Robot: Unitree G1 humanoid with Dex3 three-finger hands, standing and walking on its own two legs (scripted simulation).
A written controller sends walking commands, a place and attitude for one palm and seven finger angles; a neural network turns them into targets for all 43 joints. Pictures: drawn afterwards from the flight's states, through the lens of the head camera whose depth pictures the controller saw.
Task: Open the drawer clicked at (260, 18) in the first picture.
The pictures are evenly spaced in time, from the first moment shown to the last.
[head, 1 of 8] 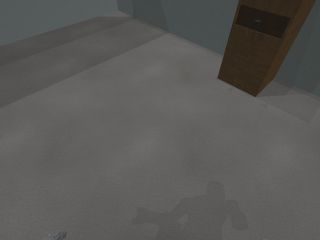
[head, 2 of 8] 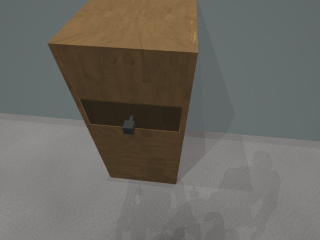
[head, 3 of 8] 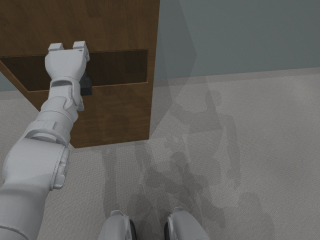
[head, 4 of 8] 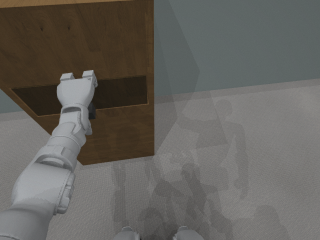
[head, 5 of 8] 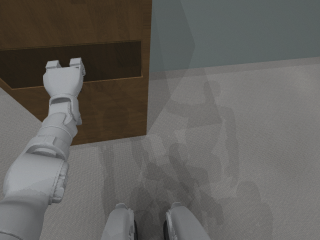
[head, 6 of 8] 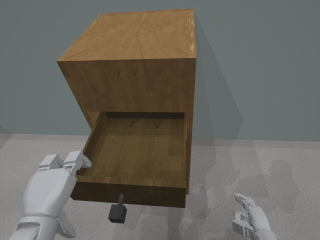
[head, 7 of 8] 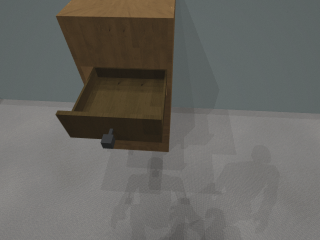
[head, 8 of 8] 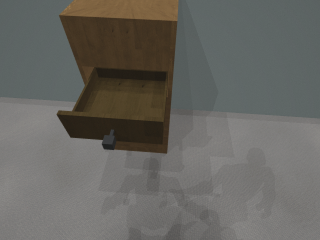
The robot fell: no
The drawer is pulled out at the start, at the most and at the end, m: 0.00 0.30 0.29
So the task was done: yes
